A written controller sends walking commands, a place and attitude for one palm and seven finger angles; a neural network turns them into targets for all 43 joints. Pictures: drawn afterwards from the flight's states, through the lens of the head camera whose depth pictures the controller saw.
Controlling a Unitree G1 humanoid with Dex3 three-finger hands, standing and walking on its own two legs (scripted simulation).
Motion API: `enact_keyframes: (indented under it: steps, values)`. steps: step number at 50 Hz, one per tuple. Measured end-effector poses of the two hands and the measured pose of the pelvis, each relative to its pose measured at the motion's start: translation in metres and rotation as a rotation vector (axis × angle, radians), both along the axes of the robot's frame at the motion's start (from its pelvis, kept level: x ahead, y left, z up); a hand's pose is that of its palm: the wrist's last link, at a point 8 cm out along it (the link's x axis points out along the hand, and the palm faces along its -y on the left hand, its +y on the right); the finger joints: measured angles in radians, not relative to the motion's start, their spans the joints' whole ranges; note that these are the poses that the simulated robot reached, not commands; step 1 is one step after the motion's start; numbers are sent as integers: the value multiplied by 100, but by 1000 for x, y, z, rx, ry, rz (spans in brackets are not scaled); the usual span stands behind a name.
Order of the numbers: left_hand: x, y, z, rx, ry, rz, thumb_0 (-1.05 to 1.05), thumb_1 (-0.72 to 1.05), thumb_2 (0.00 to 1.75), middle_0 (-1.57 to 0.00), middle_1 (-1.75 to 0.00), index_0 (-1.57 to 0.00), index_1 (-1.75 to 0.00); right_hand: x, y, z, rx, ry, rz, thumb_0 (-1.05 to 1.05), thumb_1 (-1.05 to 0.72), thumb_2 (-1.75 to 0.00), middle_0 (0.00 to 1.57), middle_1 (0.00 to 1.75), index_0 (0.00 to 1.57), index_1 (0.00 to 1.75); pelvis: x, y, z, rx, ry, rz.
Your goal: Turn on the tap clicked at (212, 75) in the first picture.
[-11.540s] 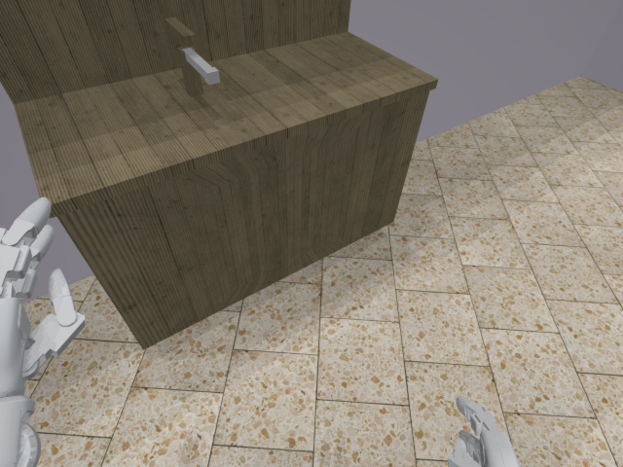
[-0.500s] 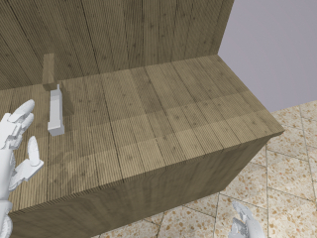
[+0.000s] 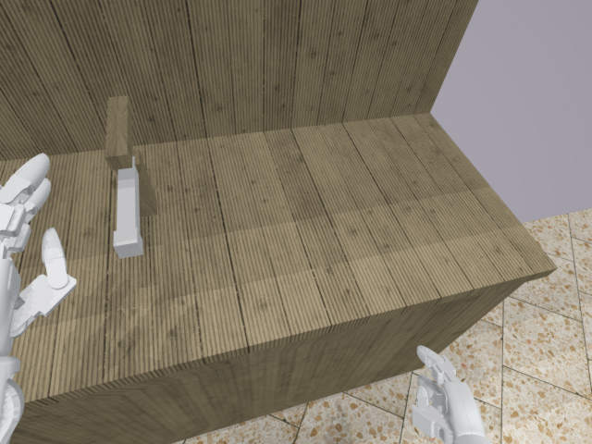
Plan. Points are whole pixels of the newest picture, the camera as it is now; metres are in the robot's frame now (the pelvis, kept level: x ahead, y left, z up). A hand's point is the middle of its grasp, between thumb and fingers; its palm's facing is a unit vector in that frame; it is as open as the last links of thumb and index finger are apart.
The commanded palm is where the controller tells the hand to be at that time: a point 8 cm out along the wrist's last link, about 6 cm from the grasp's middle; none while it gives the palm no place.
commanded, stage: come to a stop and stand still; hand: left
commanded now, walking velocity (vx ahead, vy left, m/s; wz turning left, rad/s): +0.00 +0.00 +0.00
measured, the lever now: (128, 243) +0.32 +0.26 +0.07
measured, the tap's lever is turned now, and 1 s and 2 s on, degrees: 0 0 0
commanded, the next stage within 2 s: look again from close up in 0.16 s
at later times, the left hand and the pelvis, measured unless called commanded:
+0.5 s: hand (78, 288) +0.22 +0.24 +0.16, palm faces +0.36 -0.85 -0.39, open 7.4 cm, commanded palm +0.16 +0.27 +0.17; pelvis +0.00 -0.01 +0.00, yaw +0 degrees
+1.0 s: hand (104, 285) +0.22 +0.22 +0.16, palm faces +0.35 -0.86 -0.38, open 7.4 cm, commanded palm +0.16 +0.25 +0.17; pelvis +0.00 -0.03 +0.00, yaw +0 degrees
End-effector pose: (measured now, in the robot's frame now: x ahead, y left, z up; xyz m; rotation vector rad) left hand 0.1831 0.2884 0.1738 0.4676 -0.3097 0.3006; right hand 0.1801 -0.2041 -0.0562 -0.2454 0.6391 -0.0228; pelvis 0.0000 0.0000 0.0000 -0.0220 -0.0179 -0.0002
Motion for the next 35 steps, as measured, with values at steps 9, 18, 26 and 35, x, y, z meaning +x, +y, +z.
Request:
enact_keyframes:
  steps: [9,18,26,35]
  values:
    - [-1,-2,1,-11,3,14,2,89,90,-21,-30,-21,-30,-1,-10,-1,-12,22,-21,2,-90,-90,20,30,20,30,3,-3,1,-1,-1,3]
    - [-4,-8,0,-17,24,17,2,89,90,-21,-30,-21,-30,-12,-20,-5,-10,40,-50,2,-91,-90,20,30,20,30,1,-7,1,-3,1,5]
    - [-6,-12,0,-15,34,26,2,89,90,-21,-30,-21,-30,-19,-26,-9,-8,53,-65,2,-91,-90,20,30,20,30,0,-10,2,-2,1,7]
    - [-8,-14,-1,-19,42,30,2,89,90,-21,-30,-21,-30,-20,-29,-9,-4,48,-71,2,-91,-90,20,30,20,30,-1,-13,2,-1,2,3]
